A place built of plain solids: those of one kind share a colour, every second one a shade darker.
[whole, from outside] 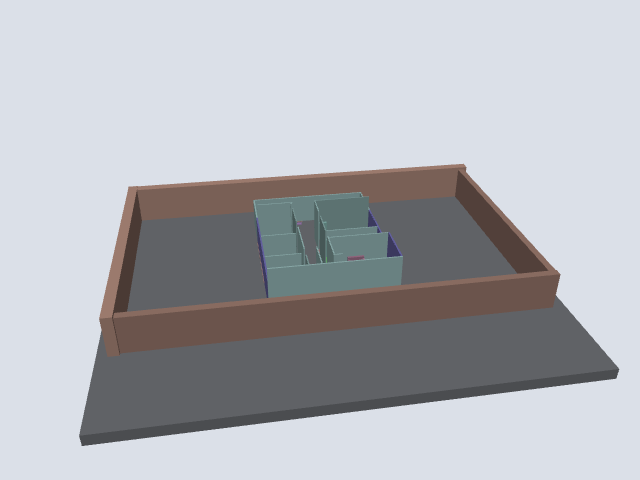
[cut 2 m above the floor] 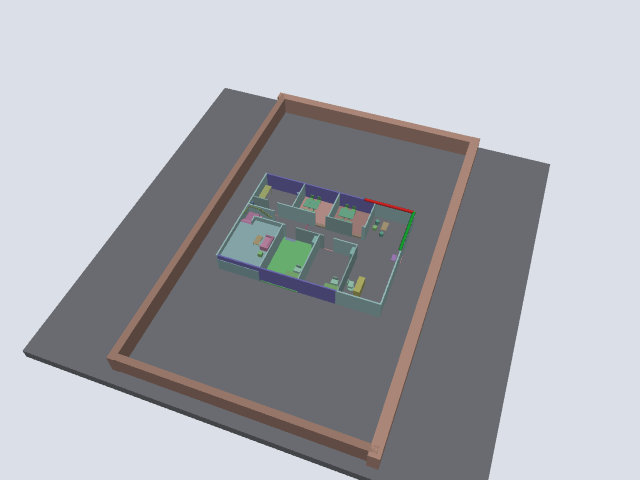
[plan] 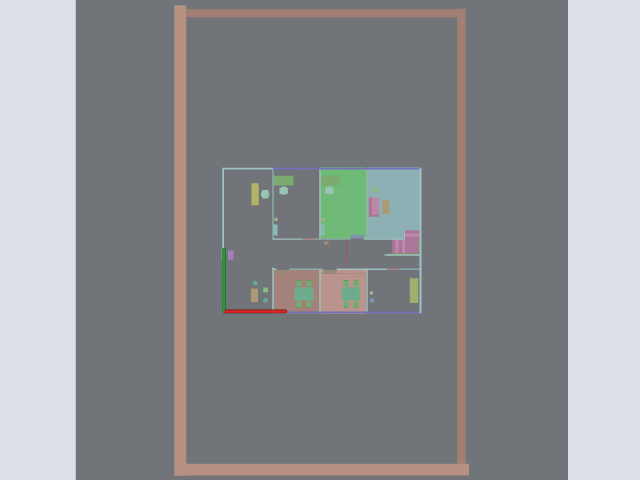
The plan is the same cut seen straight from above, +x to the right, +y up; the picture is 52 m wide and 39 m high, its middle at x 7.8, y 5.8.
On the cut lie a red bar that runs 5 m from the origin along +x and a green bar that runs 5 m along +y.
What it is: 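A split-level office floor of the 2010s; 15.9 x 11.5 m, ceiling 2.94 m, the lounge at its east end 1.45 m higher up one flight of 8 risers of 0.181 m that turns at a quarter landing between full-height walls, each run 1.09 m clear between its solids, a corridor of 2.44 m, a front door of 0.86 to 0.98 x 2.1 m, inner doorways of 0.90 to 1.12 m, desks 0.73 m, task chairs 0.47 m, meeting chairs 0.45 m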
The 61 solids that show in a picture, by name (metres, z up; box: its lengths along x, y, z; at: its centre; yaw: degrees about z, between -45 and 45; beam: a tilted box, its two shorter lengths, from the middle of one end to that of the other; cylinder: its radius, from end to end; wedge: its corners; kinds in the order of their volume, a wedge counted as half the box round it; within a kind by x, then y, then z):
{
 "ring_hedge_1": {"box": [0.98, 38.25, 3.76], "at": [-3.55, 5.76, 1.83]},
 "ring_hedge_2": {"box": [23.92, 0.95, 3.81], "at": [7.95, -12.86, 1.86]},
 "ring_hedge_3": {"box": [23.3, 0.64, 3.5], "at": [7.95, 24.22, 1.7]},
 "ring_hedge_4": {"box": [0.69, 37.66, 3.54], "at": [19.3, 5.76, 1.72]},
 "wall_1": {"box": [0.15, 11.82, 2.99], "at": [-0.07, 5.76, 1.45]},
 "wall_2": {"box": [4.28, 0.15, 2.99], "at": [1.99, -0.07, 1.45]},
 "wall_3": {"box": [4.28, 0.15, 2.99], "at": [1.99, 11.6, 1.45]},
 "wall_4": {"box": [0.12, 3.56, 4.44], "at": [3.98, 1.78, 2.17]},
 "wall_5": {"box": [0.12, 5.7, 4.44], "at": [3.98, 8.67, 2.17]},
 "wall_6": {"box": [2.4, 0.12, 4.44], "at": [5.18, 5.87, 2.17]},
 "wall_7": {"box": [2.8, 0.12, 4.44], "at": [6.67, 3.43, 2.17]},
 "wall_8": {"box": [0.12, 3.43, 2.99], "at": [7.8, 1.72, 1.45]},
 "wall_9": {"box": [0.12, 5.65, 2.99], "at": [7.8, 8.7, 1.45]},
 "wall_10": {"box": [2.96, 0.12, 4.44], "at": [8.81, 5.87, 2.17]},
 "wall_11": {"box": [2.46, 0.12, 4.44], "at": [10.4, 3.43, 2.17]},
 "wall_12": {"box": [0.12, 3.43, 2.99], "at": [11.63, 1.72, 1.45]},
 "wall_13": {"box": [0.12, 5.65, 4.44], "at": [11.63, 8.7, 2.17]},
 "wall_14": {"box": [1.61, 0.12, 4.44], "at": [12.44, 3.43, 2.17]},
 "wall_15": {"box": [2.96, 0.12, 4.44], "at": [13.11, 5.87, 2.17]},
 "wall_16": {"box": [2.83, 0.12, 4.44], "at": [14.48, 4.57, 2.17]},
 "wall_17": {"box": [0.12, 0.79, 4.44], "at": [14.65, 6.2, 2.17]},
 "wall_18": {"box": [1.65, 0.12, 4.44], "at": [15.07, 3.43, 2.17]},
 "wall_19": {"box": [0.15, 11.82, 4.44], "at": [15.96, 5.76, 2.17]},
 "split_lounge_level_1": {"box": [2.91, 0.67, 1.5], "at": [13.14, 6.26, 0.7]},
 "split_lounge_level_2": {"box": [4.2, 5.12, 1.5], "at": [13.79, 9.16, 0.7]},
 "glazing_1": {"box": [3.83, 0.15, 2.99], "at": [5.89, -0.07, 1.45]},
 "glazing_2": {"box": [3.83, 0.15, 2.99], "at": [5.89, 11.6, 1.45]},
 "glazing_3": {"box": [3.83, 0.15, 2.99], "at": [9.72, -0.07, 1.45]},
 "glazing_4": {"box": [3.83, 0.15, 2.99], "at": [9.72, 11.6, 1.45]},
 "glazing_5": {"box": [4.26, 0.15, 2.99], "at": [13.76, -0.07, 1.45]},
 "glazing_6": {"box": [4.26, 0.15, 4.44], "at": [13.76, 11.6, 2.17]},
 "meet_level_1": {"box": [3.71, 3.27, 0.2], "at": [5.89, 1.44, 0.05]},
 "meet_level_2": {"box": [2.47, 0.3, 0.2], "at": [6.51, 3.22, 0.05]},
 "meet_level_3": {"box": [3.71, 3.27, 0.2], "at": [9.72, 1.44, 0.05]},
 "meet_level_4": {"box": [2.4, 0.3, 0.2], "at": [10.37, 3.22, 0.05]},
 "cell_level_1": {"box": [2.43, 0.3, 0.2], "at": [9.08, 6.08, 0.05]},
 "cell_level_2": {"box": [3.71, 5.49, 0.2], "at": [9.72, 8.97, 0.05]},
 "split_steps_1": {"box": [0.26, 1.18, 0.41], "at": [14.06, 5.22, 0.16]},
 "split_steps_2": {"box": [1.18, 1.18, 0.95], "at": [15.3, 5.22, 0.43]},
 "split_steps_3": {"box": [1.18, 0.26, 0.23], "at": [15.3, 5.94, 0.97]},
 "split_steps_4": {"box": [1.18, 0.26, 0.41], "at": [15.3, 6.2, 1.06]},
 "split_steps_5": {"box": [1.18, 0.26, 0.59], "at": [15.3, 6.46, 1.15]},
 "reception_counter_1": {"box": [0.6, 1.8, 1.1], "at": [2.53, 9.52, 0.5]},
 "shelf_1": {"box": [0.3, 0.9, 1.95], "at": [4.2, 6.62, 0.93]},
 "shelf_2": {"box": [0.3, 0.9, 1.95], "at": [8.03, 6.62, 1.07]},
 "sofa_1": {"box": [0.24, 1.56, 0.83], "at": [11.88, 8.47, 1.81]},
 "sofa_2": {"box": [0.86, 0.16, 0.65], "at": [12.19, 9.17, 1.72]},
 "sofa_3": {"box": [0.65, 1.24, 0.37], "at": [12.27, 8.47, 1.69]},
 "task_chair_1": {"box": [0.48, 0.68, 0.26], "at": [3.35, 9.52, 0.58], "yaw": 3.6},
 "task_chair_2": {"box": [0.68, 0.48, 0.26], "at": [4.85, 9.8, 0.58], "yaw": 2.5},
 "task_chair_3": {"box": [0.68, 0.48, 0.26], "at": [8.56, 9.8, 0.73], "yaw": -1.4},
 "meeting_table_1": {"box": [1.52, 1.1, 0.07], "at": [6.49, 1.42, 0.85]},
 "meeting_table_2": {"box": [1.51, 1.1, 0.07], "at": [10.32, 1.42, 0.85]},
 "desk_1": {"box": [1.6, 0.8, 0.07], "at": [4.84, 10.62, 0.69]},
 "desk_2": {"box": [1.6, 0.8, 0.07], "at": [8.66, 10.62, 0.84]},
 "meet_steps_1": {"box": [0.99, 0.3, 0.2], "at": [4.78, 3.22, 0.05]},
 "meet_steps_2": {"box": [1.1, 0.3, 0.2], "at": [8.62, 3.22, 0.05]},
 "coffee_table_1": {"box": [0.58, 1.12, 0.07], "at": [2.48, 1.3, 0.36]},
 "coffee_table_2": {"box": [0.58, 1.12, 0.07], "at": [13.14, 8.47, 1.81]},
 "bar_table_1": {"box": [0.7, 2.0, 0.06], "at": [15.44, 1.69, 1.05]},
 "doormat_hold_1": {"box": [0.45, 0.75, 0.06], "at": [0.55, 4.57, -0.02]}
}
